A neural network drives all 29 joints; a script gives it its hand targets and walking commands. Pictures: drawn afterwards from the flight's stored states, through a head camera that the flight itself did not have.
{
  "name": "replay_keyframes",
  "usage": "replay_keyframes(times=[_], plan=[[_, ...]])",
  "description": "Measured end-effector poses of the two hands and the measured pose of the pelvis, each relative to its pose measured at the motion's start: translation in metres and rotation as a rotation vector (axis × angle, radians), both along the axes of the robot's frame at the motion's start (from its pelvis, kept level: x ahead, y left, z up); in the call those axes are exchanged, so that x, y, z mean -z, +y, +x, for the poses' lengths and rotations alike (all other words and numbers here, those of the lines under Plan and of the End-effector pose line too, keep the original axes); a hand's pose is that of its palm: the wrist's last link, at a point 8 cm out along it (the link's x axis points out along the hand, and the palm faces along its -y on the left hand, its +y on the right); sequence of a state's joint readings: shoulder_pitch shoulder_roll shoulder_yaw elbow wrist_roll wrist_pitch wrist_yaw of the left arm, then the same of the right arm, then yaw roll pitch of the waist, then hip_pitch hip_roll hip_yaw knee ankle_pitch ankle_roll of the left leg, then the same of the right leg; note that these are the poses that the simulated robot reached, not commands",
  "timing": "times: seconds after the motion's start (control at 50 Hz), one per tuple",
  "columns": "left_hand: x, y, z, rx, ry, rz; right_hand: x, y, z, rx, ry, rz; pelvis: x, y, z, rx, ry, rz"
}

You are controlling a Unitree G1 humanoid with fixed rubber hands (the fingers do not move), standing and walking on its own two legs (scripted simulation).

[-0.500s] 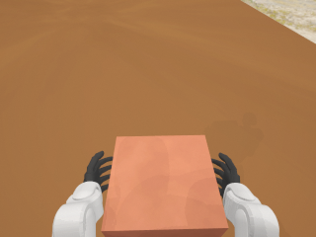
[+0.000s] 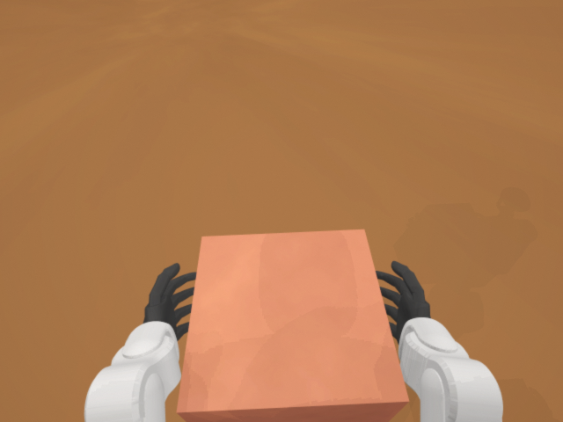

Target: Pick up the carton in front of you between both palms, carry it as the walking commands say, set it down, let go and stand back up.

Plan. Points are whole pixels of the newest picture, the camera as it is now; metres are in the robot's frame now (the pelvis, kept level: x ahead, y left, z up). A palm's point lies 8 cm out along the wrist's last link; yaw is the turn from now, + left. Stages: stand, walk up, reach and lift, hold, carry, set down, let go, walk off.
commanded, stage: carry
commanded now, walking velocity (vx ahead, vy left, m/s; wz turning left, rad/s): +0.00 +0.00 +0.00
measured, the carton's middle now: (288, 346) +0.23 +0.00 +0.00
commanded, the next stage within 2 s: hold in 1.88 s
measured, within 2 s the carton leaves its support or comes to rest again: neither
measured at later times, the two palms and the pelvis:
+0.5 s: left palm (194, 185) +0.48 +0.16 +0.07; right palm (372, 188) +0.46 -0.14 +0.08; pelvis +0.24 +0.03 -0.01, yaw -4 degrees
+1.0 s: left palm (210, 167) +0.52 +0.14 +0.08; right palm (383, 171) +0.49 -0.16 +0.08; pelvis +0.28 +0.00 -0.01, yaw -4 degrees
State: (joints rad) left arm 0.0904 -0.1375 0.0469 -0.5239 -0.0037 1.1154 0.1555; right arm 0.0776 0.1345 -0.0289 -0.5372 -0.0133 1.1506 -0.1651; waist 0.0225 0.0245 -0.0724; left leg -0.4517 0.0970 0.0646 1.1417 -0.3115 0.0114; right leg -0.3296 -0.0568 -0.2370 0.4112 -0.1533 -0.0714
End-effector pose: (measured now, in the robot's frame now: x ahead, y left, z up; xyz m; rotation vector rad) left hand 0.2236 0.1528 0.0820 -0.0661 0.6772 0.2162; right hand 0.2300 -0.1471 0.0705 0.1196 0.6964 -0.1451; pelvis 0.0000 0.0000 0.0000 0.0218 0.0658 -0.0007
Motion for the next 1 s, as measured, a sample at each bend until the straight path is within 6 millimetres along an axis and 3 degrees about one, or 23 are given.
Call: replay_keyframes(times=[0.1,0.2,0.32,0.4,0.68,0.82,1.0], plan=[[-0.018,-0.006,0.059,0.015,-0.043,0.005,-0.016,-0.006,0.056,0.008,-0.043,-0.002,-0.011,-0.003,0.058,0.015,0.0,0.017],[-0.026,-0.008,0.124,0.059,-0.091,-0.004,-0.027,-0.007,0.109,0.05,-0.091,-0.014,-0.007,0.004,0.118,0.023,-0.013,0.004],[-0.003,0.009,0.2,0.077,-0.103,-0.045,-0.017,0.01,0.179,0.064,-0.101,-0.06,0.016,0.021,0.193,0.045,-0.034,-0.016],[0.012,0.013,0.232,0.083,-0.025,-0.066,-0.008,0.014,0.209,0.067,-0.024,-0.085,0.012,0.026,0.216,0.059,-0.022,-0.009],[-0.011,-0.004,0.294,0.106,-0.092,-0.03,-0.022,-0.003,0.265,0.087,-0.093,-0.052,0.008,0.016,0.28,0.066,-0.004,-0.008],[-0.001,-0.01,0.298,0.096,-0.055,-0.028,-0.011,-0.009,0.271,0.08,-0.056,-0.047,0.011,0.008,0.288,0.065,-0.009,-0.009],[-0.002,-0.017,0.293,0.097,-0.064,-0.03,-0.012,-0.016,0.265,0.084,-0.065,-0.048,0.011,0.001,0.283,0.066,-0.022,-0.012]])
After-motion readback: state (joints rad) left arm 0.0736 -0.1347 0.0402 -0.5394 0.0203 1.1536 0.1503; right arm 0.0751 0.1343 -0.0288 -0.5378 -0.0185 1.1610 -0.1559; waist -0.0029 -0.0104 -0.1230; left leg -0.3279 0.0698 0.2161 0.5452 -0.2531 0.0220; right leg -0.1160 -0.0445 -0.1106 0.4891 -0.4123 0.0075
